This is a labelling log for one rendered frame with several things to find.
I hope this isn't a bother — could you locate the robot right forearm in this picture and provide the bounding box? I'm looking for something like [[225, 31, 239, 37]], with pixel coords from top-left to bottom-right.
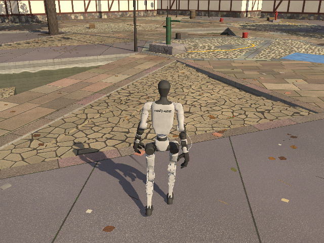
[[179, 124, 188, 153]]

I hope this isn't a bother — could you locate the right robot upper arm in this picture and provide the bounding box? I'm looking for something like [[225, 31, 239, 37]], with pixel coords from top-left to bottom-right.
[[174, 102, 184, 132]]

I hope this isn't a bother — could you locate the robot left forearm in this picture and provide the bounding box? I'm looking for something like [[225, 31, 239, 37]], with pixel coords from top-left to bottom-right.
[[134, 122, 144, 143]]

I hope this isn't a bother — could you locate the right robot thigh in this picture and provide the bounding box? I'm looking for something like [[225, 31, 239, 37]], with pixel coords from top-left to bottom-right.
[[168, 141, 179, 174]]

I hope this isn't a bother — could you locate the left robot upper arm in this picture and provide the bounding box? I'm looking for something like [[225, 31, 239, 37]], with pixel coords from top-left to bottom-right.
[[139, 102, 153, 129]]

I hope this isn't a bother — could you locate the robot torso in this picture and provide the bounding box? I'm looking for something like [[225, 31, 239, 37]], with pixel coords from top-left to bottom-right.
[[151, 100, 175, 152]]

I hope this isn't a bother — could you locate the robot left hand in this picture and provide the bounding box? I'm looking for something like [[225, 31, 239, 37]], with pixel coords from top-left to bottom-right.
[[133, 142, 145, 154]]

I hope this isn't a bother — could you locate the robot right hand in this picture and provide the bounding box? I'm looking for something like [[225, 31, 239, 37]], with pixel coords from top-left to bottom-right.
[[177, 152, 189, 169]]

